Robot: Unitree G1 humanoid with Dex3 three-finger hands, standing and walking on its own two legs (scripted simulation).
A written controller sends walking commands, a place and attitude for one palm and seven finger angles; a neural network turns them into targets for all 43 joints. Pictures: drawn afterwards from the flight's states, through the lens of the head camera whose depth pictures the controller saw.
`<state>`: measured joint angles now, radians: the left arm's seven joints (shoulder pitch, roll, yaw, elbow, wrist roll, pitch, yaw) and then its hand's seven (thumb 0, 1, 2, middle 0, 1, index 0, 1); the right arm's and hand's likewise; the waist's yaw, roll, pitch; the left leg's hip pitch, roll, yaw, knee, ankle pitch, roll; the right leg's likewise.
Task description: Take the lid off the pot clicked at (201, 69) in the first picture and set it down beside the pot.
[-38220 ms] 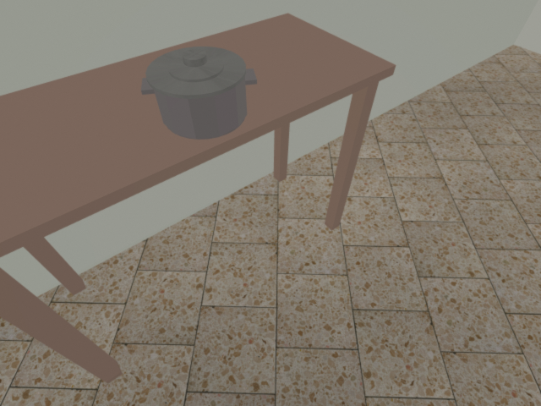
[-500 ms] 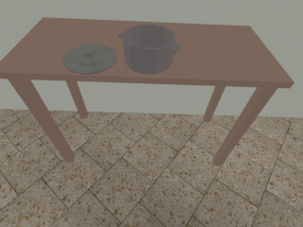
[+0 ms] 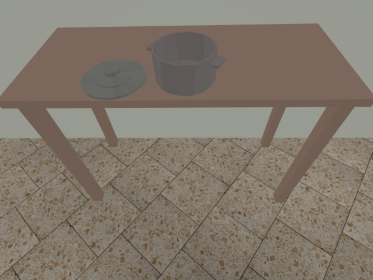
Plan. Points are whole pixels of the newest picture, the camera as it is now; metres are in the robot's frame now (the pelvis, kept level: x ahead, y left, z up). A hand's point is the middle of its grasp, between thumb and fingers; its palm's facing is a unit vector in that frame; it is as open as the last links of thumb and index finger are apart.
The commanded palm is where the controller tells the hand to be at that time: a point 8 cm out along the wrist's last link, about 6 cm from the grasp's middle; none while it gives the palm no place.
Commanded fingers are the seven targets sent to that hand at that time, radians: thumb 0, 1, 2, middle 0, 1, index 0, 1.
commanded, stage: let the arm hang, fingers relaxed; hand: left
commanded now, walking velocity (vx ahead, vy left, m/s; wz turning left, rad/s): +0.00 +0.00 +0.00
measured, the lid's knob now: (111, 70) +0.70 +0.27 +0.06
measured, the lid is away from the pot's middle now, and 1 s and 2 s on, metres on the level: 0.24 0.24 0.24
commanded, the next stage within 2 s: look to check the result in 0.86 s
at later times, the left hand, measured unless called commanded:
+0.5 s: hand out of the picture +0.07 +0.17 -0.17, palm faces +0.00 -0.98 -0.22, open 7.4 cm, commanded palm none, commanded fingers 0.00 0.90 0.90 -0.20 -0.30 -0.20 -0.30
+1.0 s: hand out of the picture +0.06 +0.17 -0.17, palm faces +0.01 -0.98 -0.21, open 7.3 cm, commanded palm none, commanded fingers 0.00 0.90 0.90 -0.20 -0.30 -0.20 -0.30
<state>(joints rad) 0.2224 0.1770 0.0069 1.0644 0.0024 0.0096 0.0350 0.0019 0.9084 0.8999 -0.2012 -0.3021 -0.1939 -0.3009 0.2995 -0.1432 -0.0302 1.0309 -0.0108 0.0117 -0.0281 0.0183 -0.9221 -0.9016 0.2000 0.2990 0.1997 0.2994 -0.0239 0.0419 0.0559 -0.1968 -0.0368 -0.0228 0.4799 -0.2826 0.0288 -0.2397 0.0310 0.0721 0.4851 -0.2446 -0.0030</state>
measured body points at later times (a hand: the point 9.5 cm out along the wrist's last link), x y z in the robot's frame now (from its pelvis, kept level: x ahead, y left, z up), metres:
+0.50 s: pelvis +0.02 -0.01 +0.00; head +0.06 -0.02 +0.45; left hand +0.07 +0.22 -0.15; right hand +0.01 -0.23 -0.16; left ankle -0.02 +0.10 -0.74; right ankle +0.01 -0.12 -0.74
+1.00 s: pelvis +0.03 -0.01 +0.00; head +0.06 -0.01 +0.45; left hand +0.06 +0.22 -0.16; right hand +0.02 -0.22 -0.16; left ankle -0.02 +0.10 -0.74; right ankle +0.01 -0.12 -0.74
